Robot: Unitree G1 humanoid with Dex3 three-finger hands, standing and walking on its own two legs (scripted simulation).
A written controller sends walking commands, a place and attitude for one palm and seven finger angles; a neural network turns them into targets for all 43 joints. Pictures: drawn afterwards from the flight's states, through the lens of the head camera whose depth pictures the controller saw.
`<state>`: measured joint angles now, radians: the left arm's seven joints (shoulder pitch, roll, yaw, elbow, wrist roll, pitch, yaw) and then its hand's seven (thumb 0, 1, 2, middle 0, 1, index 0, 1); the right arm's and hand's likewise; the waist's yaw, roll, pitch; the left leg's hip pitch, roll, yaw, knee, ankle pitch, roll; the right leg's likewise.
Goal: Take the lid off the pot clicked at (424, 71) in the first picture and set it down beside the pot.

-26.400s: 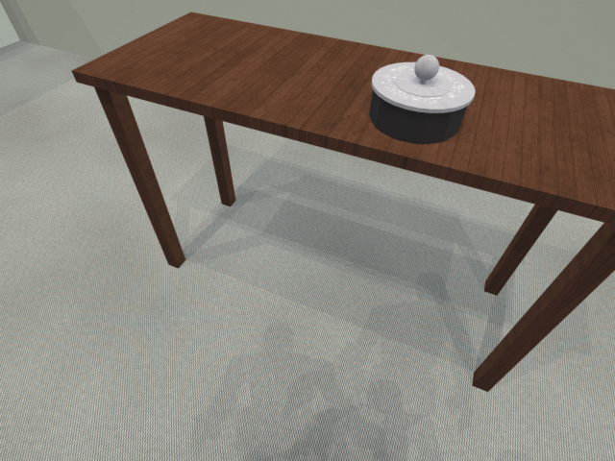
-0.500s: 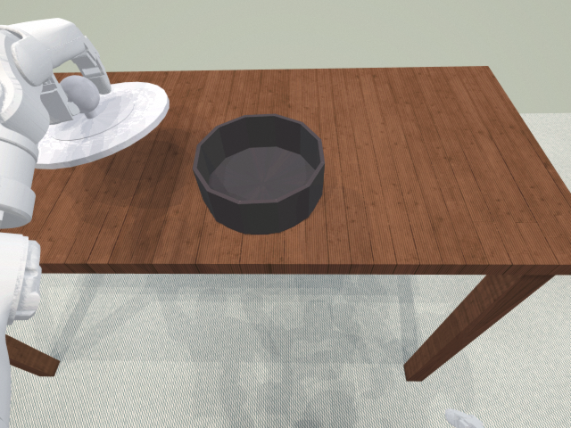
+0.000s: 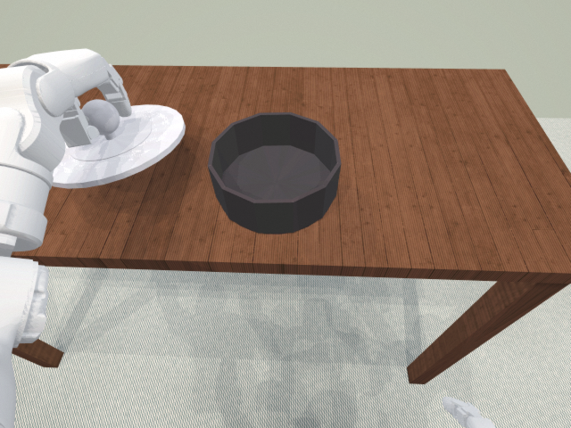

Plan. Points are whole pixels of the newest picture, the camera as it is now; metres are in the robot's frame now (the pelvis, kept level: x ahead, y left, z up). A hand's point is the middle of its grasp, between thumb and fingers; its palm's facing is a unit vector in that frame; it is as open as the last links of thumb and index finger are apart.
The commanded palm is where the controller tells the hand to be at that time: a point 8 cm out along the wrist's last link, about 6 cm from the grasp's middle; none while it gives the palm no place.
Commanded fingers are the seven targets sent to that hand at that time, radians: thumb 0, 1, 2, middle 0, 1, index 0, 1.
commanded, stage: lower the lid onto the table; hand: left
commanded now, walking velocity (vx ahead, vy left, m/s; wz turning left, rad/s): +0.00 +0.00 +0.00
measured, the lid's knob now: (100, 117) +0.48 +0.25 +0.18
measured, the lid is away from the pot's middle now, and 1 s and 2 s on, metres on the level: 0.23 0.22 0.24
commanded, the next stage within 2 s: open the fingers wide in 1.76 s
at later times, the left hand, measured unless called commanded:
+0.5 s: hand (106, 138) +0.45 +0.24 +0.17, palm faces -0.35 -0.09 -0.93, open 7.9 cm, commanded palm +0.44 +0.25 +0.25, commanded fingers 0.00 0.36 1.35 -1.31 -0.70 -1.00 -0.58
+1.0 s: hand (112, 158) +0.45 +0.24 +0.14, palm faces -0.41 -0.09 -0.91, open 7.9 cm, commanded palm +0.45 +0.25 +0.21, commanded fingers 0.00 0.36 1.35 -1.31 -0.70 -1.00 -0.58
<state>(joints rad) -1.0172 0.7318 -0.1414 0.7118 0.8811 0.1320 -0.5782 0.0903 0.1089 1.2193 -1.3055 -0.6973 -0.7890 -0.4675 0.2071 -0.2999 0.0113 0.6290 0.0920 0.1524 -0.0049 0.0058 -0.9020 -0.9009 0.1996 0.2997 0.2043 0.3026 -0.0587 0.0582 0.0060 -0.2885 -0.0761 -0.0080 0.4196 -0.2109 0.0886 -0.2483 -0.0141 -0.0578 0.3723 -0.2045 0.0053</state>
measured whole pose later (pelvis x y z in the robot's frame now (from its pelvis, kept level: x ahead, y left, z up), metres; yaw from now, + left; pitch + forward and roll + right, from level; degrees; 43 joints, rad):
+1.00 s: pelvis +0.00 -0.01 +0.00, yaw -1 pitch +5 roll -1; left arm -0.94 0.71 -0.12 0.86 0.87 0.02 -0.51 0.09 0.12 1.22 -1.30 -0.70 -0.78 -0.47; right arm 0.23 -0.30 0.00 0.66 0.09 0.17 -0.01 0.01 -0.90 -0.90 0.20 0.30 0.20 0.30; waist -0.09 0.05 0.00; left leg -0.32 -0.06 0.00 0.46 -0.23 0.08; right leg -0.28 0.00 -0.05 0.41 -0.22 -0.01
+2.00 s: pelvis -0.01 +0.00 -0.01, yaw -2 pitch +9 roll -2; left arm -1.00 0.73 -0.13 0.97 0.92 -0.10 -0.41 0.05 0.24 1.36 -1.28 -0.70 -0.84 -0.52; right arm 0.29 -0.29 0.01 0.64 0.09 0.24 -0.03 0.00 -0.90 -0.90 0.20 0.30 0.21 0.30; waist -0.09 0.04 -0.06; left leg -0.46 -0.06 0.02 0.59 -0.28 0.09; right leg -0.42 0.00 -0.03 0.53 -0.26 0.00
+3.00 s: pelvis +0.01 +0.00 -0.01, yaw -1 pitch +10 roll -2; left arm -0.87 0.74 -0.10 0.80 0.90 -0.11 -0.41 0.00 -0.16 0.99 -0.57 -0.48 -0.56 -0.47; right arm 0.24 -0.29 0.00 0.62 0.09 0.28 -0.02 0.00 -0.90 -0.90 0.20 0.30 0.20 0.30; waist -0.07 0.05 -0.04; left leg -0.45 -0.06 0.00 0.56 -0.28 0.09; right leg -0.39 0.01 -0.04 0.48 -0.25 0.00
